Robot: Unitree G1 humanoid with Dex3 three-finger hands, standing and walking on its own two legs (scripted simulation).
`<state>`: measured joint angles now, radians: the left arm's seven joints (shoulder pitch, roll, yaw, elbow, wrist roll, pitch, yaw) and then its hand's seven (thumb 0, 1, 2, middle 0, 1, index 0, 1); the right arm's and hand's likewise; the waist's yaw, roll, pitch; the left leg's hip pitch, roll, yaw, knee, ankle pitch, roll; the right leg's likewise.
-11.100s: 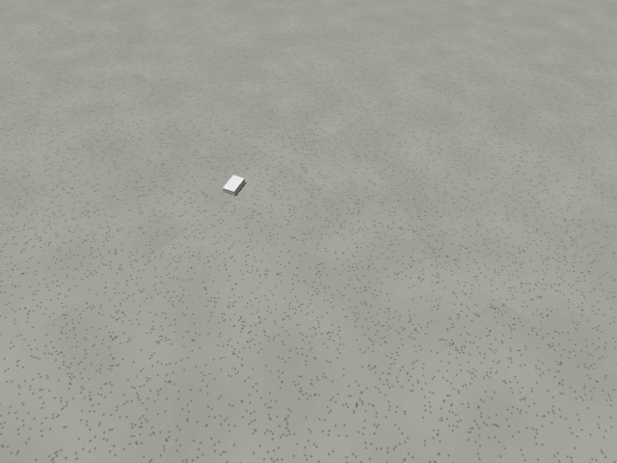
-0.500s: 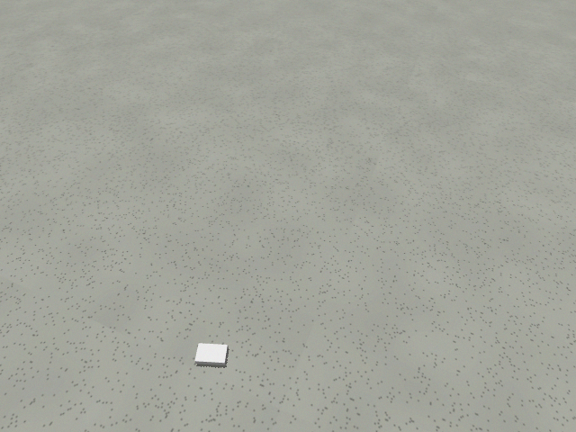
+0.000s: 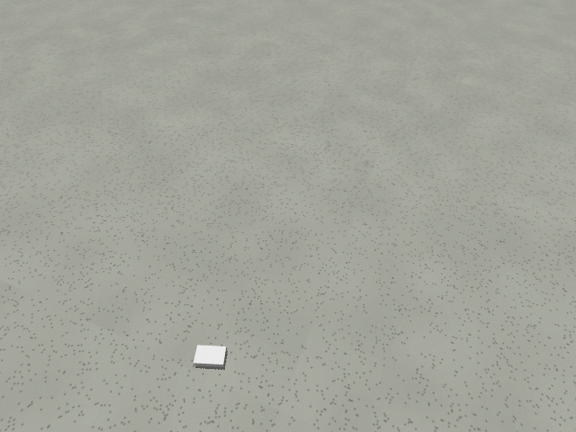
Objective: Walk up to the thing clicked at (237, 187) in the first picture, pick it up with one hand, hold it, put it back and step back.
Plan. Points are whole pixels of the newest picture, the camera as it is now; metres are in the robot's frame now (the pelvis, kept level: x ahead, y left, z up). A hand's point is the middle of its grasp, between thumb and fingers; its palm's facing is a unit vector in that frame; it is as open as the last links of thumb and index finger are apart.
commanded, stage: stand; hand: left
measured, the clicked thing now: (210, 355) +0.49 +0.25 -0.77
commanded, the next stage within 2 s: walk up in 0.42 s
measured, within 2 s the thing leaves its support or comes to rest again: neither
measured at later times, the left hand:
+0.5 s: hand out of the picture +0.07 +0.26 -0.16, palm faces -0.02 -0.94 -0.35, open 7.4 cm
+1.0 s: hand out of the picture +0.13 +0.28 -0.17, palm faces -0.03 -0.93 -0.37, open 7.4 cm
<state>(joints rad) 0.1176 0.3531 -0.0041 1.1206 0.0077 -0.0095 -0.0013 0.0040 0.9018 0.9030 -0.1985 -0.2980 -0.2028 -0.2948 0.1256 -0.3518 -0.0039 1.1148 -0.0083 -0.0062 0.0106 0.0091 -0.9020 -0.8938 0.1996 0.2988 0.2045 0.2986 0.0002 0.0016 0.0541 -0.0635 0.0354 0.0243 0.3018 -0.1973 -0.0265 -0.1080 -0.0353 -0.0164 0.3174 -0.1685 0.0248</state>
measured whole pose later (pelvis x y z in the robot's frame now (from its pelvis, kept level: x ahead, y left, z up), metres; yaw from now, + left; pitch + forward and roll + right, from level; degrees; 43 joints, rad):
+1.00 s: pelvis +0.04 +0.02 -0.02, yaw -1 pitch -3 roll +0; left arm 0.17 0.37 0.02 0.97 0.02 -0.02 0.00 0.00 0.90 0.90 -0.20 -0.30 -0.20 -0.30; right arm 0.17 -0.38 -0.06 0.97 -0.01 0.01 0.02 0.01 -0.90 -0.89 0.20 0.30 0.20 0.30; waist 0.00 0.01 0.09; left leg -0.14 0.01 0.03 0.59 -0.41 0.03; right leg -0.17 -0.06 0.01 0.60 -0.38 0.03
